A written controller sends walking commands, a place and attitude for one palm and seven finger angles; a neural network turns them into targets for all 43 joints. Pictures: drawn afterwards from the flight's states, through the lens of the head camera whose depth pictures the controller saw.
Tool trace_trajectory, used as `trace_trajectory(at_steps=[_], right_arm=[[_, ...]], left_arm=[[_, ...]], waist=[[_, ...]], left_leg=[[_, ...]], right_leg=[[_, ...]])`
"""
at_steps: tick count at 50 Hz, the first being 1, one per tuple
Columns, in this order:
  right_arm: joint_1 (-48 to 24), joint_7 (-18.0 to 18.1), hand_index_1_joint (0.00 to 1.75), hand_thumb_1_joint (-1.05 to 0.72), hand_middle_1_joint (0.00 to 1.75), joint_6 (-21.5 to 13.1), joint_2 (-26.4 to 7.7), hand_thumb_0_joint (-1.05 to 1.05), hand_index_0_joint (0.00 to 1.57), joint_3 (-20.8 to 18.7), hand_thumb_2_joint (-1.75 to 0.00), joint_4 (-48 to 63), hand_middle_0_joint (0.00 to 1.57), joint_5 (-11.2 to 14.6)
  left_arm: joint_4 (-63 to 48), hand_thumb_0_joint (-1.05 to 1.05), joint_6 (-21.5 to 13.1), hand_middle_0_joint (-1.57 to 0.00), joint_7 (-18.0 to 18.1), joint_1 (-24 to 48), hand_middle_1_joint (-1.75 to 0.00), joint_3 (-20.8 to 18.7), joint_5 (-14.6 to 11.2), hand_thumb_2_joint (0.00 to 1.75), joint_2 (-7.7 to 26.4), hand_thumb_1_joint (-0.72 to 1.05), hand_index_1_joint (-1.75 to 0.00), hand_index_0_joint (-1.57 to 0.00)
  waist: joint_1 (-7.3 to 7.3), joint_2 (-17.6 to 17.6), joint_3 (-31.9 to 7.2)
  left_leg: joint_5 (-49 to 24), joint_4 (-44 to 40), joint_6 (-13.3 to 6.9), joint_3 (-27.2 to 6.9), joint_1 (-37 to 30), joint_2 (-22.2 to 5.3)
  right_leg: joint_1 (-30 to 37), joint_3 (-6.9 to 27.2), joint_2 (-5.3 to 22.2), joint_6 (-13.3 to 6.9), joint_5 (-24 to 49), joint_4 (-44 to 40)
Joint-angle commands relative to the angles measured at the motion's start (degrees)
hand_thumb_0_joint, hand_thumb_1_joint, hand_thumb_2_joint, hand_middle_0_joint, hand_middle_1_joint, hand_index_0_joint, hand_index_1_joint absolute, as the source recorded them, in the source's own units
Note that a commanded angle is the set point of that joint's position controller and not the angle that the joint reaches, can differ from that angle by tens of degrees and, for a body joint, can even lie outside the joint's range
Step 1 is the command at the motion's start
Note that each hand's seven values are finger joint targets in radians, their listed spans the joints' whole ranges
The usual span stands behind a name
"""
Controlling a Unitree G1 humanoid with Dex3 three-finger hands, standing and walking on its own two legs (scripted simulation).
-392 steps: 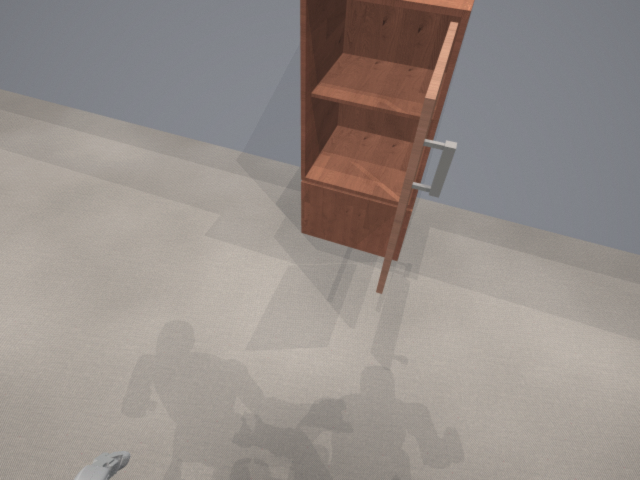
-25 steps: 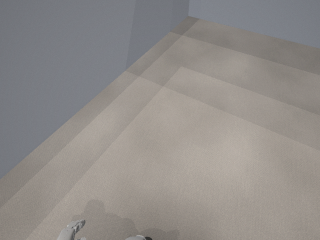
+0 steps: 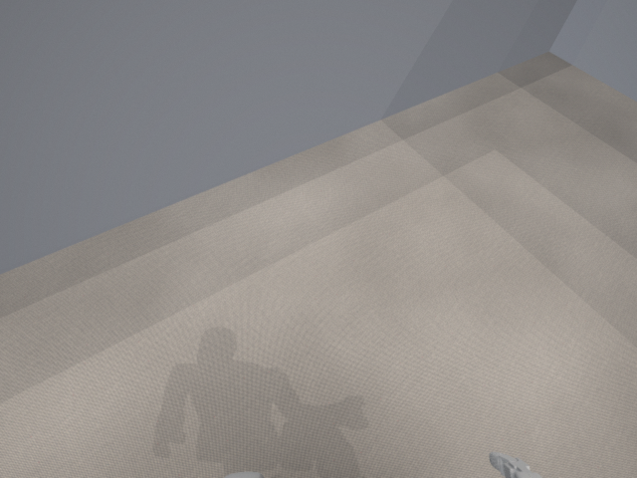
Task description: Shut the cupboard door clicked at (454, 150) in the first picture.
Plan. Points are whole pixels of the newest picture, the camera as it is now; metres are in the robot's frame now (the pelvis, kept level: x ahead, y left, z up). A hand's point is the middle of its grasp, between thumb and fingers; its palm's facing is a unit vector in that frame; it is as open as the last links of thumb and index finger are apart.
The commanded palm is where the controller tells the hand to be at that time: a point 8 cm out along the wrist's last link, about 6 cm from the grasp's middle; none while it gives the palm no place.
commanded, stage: walk to a spot facing it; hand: left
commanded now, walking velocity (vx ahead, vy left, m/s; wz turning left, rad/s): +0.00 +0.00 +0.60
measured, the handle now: out of the picture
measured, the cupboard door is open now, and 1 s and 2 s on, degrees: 91 91 91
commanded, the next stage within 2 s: none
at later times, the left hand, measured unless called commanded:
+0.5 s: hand out of the picture +0.09 +0.21 -0.13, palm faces +0.26 -0.92 -0.28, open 7.3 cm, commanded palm none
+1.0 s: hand out of the picture -0.14 +0.21 -0.18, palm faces +0.59 -0.76 -0.26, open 7.4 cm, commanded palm none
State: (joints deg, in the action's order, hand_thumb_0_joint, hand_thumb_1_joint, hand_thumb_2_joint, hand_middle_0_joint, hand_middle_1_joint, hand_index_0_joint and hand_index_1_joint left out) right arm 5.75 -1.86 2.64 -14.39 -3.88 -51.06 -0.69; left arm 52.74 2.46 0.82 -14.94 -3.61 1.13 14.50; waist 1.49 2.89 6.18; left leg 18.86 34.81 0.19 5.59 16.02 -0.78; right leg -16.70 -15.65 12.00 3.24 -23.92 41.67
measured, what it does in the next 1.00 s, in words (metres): steps on the spot, turning left: right foot, then left foot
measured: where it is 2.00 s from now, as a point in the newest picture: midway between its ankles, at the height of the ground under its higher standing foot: (240, 474)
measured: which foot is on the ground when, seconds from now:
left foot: down 0.00-0.48, up 0.50-0.92, down 0.94-1.00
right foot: up 0.00-0.46, down 0.48-0.94, up 0.96-1.00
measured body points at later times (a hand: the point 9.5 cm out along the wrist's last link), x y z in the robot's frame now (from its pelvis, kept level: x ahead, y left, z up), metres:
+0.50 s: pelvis -0.01 -0.02 +0.01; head +0.04 -0.03 +0.45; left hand +0.07 +0.26 -0.11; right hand +0.10 -0.26 -0.15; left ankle -0.01 +0.10 -0.72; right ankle +0.02 -0.14 -0.73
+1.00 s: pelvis -0.03 +0.01 +0.00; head +0.00 +0.06 +0.44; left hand -0.17 +0.25 -0.16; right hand +0.22 -0.14 -0.12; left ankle -0.09 +0.09 -0.72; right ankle +0.01 -0.14 -0.69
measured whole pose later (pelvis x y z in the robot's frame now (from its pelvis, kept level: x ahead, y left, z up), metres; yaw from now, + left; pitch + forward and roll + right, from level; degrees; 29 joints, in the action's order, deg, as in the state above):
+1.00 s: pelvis -0.03 +0.01 +0.00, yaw +36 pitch +1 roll +0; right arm 6.9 -1.9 1.7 -14.6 -3.5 -50.9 -0.6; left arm 52.6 3.7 1.0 -14.3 -4.0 1.1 16.2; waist 1.3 3.8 6.4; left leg 20.3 38.1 -1.8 4.4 18.2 -0.1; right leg -19.5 -9.0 10.6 4.5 -30.3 51.5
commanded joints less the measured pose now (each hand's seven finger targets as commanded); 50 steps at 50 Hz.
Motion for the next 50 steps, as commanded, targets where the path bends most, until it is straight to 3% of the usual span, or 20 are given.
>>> trace_trajectory(at_steps=[1, 2, 5, 14, 18, 22, 23, 24, 25, 26, 28, 30, 36, 42, 45, 46, 47, 48, 49, 50], right_arm=[[12.4, 2.0, 0.3, -0.9, 0.3, -1.4, -15.1, 0.0, 0.2, -3.5, -0.9, 0.4, 0.2, -0.1], [9.3, 2.5, 0.3, -0.9, 0.3, -1.5, -13.4, 0.0, 0.2, -3.1, -0.9, 1.4, 0.2, -0.3], [2.6, 2.6, 0.3, -0.9, 0.3, -1.8, -10.6, 0.0, 0.2, -1.9, -0.9, 3.7, 0.2, -0.4], [6.7, 2.3, 0.3, -0.9, 0.3, -1.5, -10.8, 0.0, 0.2, -2.6, -0.9, 3.1, 0.2, -0.7], [7.2, 2.3, 0.3, -0.9, 0.3, -1.3, -10.8, 0.0, 0.2, -3.0, -0.9, 3.0, 0.2, -0.8], [5.0, 2.1, 0.3, -0.9, 0.3, -1.0, -10.2, 0.0, 0.2, -3.3, -0.9, 3.8, 0.2, -0.4], [5.0, 1.9, 0.3, -0.9, 0.3, -1.0, -8.3, 0.0, 0.2, -3.1, -0.9, 4.1, 0.2, 0.1], [6.9, 1.7, 0.3, -0.9, 0.3, -1.2, -4.0, 0.0, 0.2, -2.5, -0.9, 4.7, 0.2, 0.7], [5.9, 1.9, 0.3, -0.9, 0.3, -1.1, -5.5, 0.0, 0.2, -2.8, -0.9, 5.7, 0.2, 0.0], [5.7, 1.7, 0.3, -0.9, 0.3, -0.6, -6.6, 0.0, 0.2, -3.2, -0.9, 5.3, 0.2, -0.4], [7.4, 1.1, 0.3, -0.9, 0.3, 0.7, -5.9, 0.0, 0.2, -3.4, -0.9, 2.4, 0.2, -0.6], [8.2, 0.4, 0.3, -0.9, 0.3, 0.9, -5.3, 0.0, 0.2, -2.9, -0.9, 1.3, 0.2, -0.7], [3.0, 0.1, 0.3, -0.9, 0.3, 1.4, -4.9, 0.0, 0.2, -2.3, -0.9, 2.1, 0.2, -0.5], [-0.6, 0.0, 0.3, -0.9, 0.3, 0.2, -3.8, 0.0, 0.2, -1.0, -0.9, 3.8, 0.2, 0.1], [3.6, 0.3, 0.3, -0.9, 0.3, -0.7, -5.1, 0.0, 0.2, -1.2, -0.9, 3.2, 0.2, 0.0], [7.8, 0.2, 0.3, -0.9, 0.3, -1.3, -7.9, 0.0, 0.2, -1.9, -0.9, 2.3, 0.2, -0.2], [11.9, 0.7, 0.3, -0.9, 0.3, -2.0, -15.1, 0.0, 0.2, -3.7, -0.9, 1.9, 0.2, -0.5], [16.3, 1.1, 0.3, -0.9, 0.3, -1.7, -18.5, 0.0, 0.2, -4.1, -0.9, 0.7, 0.2, 0.1], [16.4, 1.3, 0.3, -0.9, 0.3, -1.6, -17.3, 0.0, 0.2, -3.6, -0.9, 0.3, 0.2, -0.3], [14.2, 2.0, 0.3, -0.9, 0.3, -2.0, -14.8, 0.0, 0.2, -3.1, -0.9, 0.5, 0.2, -0.6]], left_arm=[[-8.2, 0.0, -0.3, -0.2, 0.4, 6.9, -0.3, -1.3, 0.0, 0.9, 5.3, 0.9, -0.3, -0.2], [-7.5, 0.0, -0.3, -0.2, 0.4, 7.6, -0.3, -1.6, -0.1, 0.9, 5.0, 0.9, -0.3, -0.2], [-5.4, 0.0, -0.4, -0.2, -0.3, 4.8, -0.3, -1.9, -0.2, 0.9, 5.8, 0.9, -0.3, -0.2], [-7.9, 0.0, -0.4, -0.2, 0.3, 9.6, -0.3, -1.5, -0.4, 0.9, 5.0, 0.9, -0.3, -0.2], [-9.1, 0.0, -1.0, -0.2, 0.4, 10.2, -0.3, -1.1, -0.7, 0.9, 4.2, 0.9, -0.3, -0.2], [-7.9, 0.0, -2.0, -0.2, 0.8, 4.2, -0.3, -1.4, -1.2, 0.9, 4.7, 0.9, -0.3, -0.2], [-7.6, 0.0, -2.6, -0.2, 1.0, 1.7, -0.3, -1.8, -1.0, 0.9, 7.0, 0.9, -0.3, -0.2], [-7.5, 0.0, -3.2, -0.2, 1.5, 0.5, -0.3, -2.9, 0.0, 0.9, 12.2, 0.9, -0.3, -0.2], [-7.9, 0.0, -2.8, -0.2, 1.6, 0.8, -0.3, -2.9, 0.0, 0.9, 14.4, 0.9, -0.3, -0.2], [-8.5, 0.0, -2.6, -0.2, 1.6, 2.6, -0.3, -2.3, -0.1, 0.9, 12.5, 0.9, -0.3, -0.2], [-9.4, 0.0, -2.6, -0.2, 1.6, 8.5, -0.3, -1.5, -0.5, 0.9, 8.4, 0.9, -0.3, -0.2], [-9.1, 0.0, -3.1, -0.2, 1.2, 8.8, -0.3, -0.6, -0.4, 0.9, 6.2, 0.9, -0.3, -0.2], [-6.6, 0.0, -3.0, -0.2, 1.3, 1.7, -0.3, -1.2, 0.1, 0.9, 8.0, 0.9, -0.3, -0.2], [-5.3, 0.0, -2.1, -0.2, 1.0, 0.2, -0.3, -2.3, 0.7, 0.9, 10.9, 0.9, -0.3, -0.2], [-4.8, 0.0, -1.7, -0.2, 0.7, 0.8, -0.3, -2.8, 0.2, 0.9, 11.1, 0.9, -0.3, -0.2], [-5.0, 0.0, -1.5, -0.2, 0.6, 0.8, -0.3, -2.6, -0.4, 0.9, 10.3, 0.9, -0.3, -0.2], [-7.2, 0.0, -1.3, -0.2, 0.1, 1.0, -0.3, -2.0, -0.9, 0.9, 6.2, 0.9, -0.3, -0.2], [-9.3, 0.0, -1.1, -0.2, 0.1, 4.9, -0.3, -0.7, -0.4, 0.9, 4.6, 0.9, -0.3, -0.2], [-9.5, 0.0, -1.0, -0.2, 0.0, 6.1, -0.3, -1.0, -0.1, 0.9, 5.6, 0.9, -0.3, -0.2], [-8.5, 0.0, -0.9, -0.2, 0.0, 8.2, -0.3, -1.2, 0.1, 0.9, 5.0, 0.9, -0.3, -0.2]], waist=[[-6.51, -15.1, -13.2], [-5.77, -18.2, -11.0], [-2.43, -12.8, -8.5], [-4.04, -11.1, -7.3], [-4.11, -13.0, -9.3], [-1.03, -11.4, -12.1], [0.24, -6.5, -12.9], [0.61, 9.9, -14.5], [0.75, 12.6, -12.9], [-0.24, 5.7, -10.4], [-3.35, 6.5, -5.6], [-3.86, 6.3, -4.0], [-0.71, 7.2, -4.1], [1.03, 10.4, -6.8], [-1.29, 7.9, -9.7], [-3.77, 1.1, -12.7], [-6.26, -17.9, -15.4], [-7.66, -20.9, -16.7], [-7.58, -15.9, -15.8], [-7.51, -17.8, -12.9]], left_leg=[[-47.4, -12.0, -12.1, -22.8, -18.7, -22.0], [-44.0, -12.0, -11.2, -21.6, -15.3, -18.4], [-35.7, -13.2, -8.4, -16.9, -10.1, -12.4], [-24.8, -15.1, -10.4, -25.7, -8.2, -11.7], [-30.4, -12.2, -10.5, -28.8, -8.0, -10.6], [-29.2, -7.0, -7.0, -29.2, -1.0, -6.7], [-20.8, -3.2, -4.1, -27.3, 5.4, -4.0], [1.6, 8.9, 1.0, -16.3, 17.2, 3.7], [16.7, 21.6, 2.9, -11.1, 19.5, 5.6], [14.2, 30.2, 2.6, -12.5, 17.8, 3.3], [7.6, 36.1, 3.3, -11.8, 17.9, 1.0], [2.4, 37.6, 4.4, -8.9, 18.6, 0.2], [3.0, 30.6, 5.6, -5.5, 17.9, -1.2], [6.6, 11.6, 4.2, -0.4, 8.8, -1.0], [-2.1, -3.9, 2.8, 0.9, -0.6, 0.2], [-11.9, -11.3, 1.8, -2.2, -10.6, -1.4], [-29.8, -13.7, -4.6, -23.0, -21.9, -16.6], [-40.9, -12.9, -9.5, -29.4, -22.9, -22.8], [-30.3, -13.0, -12.0, -27.8, -21.1, -23.6], [-22.7, -15.3, -10.5, -27.8, -18.4, -19.8]], right_leg=[[-19.1, 12.7, -2.7, 1.8, -11.3, 24.7], [-19.1, 13.6, -3.1, 2.1, -7.9, 26.2], [-16.2, 14.5, -4.6, 2.6, 0.2, 26.1], [-13.3, 16.2, -7.3, 2.9, -0.3, 14.3], [-8.4, 15.9, -9.7, 2.2, -1.9, 5.3], [6.6, 14.7, -11.3, 1.2, 8.8, -13.4], [15.4, 17.8, -7.6, 0.5, 14.2, -21.4], [25.1, 32.1, 8.5, -4.6, 18.7, -26.1], [18.0, 38.2, 18.2, -11.0, 27.0, -25.0], [11.2, 33.3, 16.1, -12.8, 25.1, -24.5], [6.1, 26.5, 9.7, -9.4, 20.0, -25.5], [7.5, 18.0, 5.7, -8.2, 27.3, -23.2], [11.9, 13.5, 7.3, -9.2, 29.4, -22.5], [12.5, 9.9, 9.8, -10.0, 34.9, -17.4], [11.0, 6.1, 8.8, -6.3, 34.5, -9.0], [5.1, 4.6, 7.3, -3.6, 29.3, 0.5], [-12.3, 3.6, -1.5, 1.4, -1.8, 14.5], [-18.6, 9.4, -4.5, 2.3, -16.2, 21.9], [-19.9, 12.2, -3.3, 1.4, -14.5, 25.2], [-22.1, 13.4, -3.1, 1.6, -10.0, 26.4]])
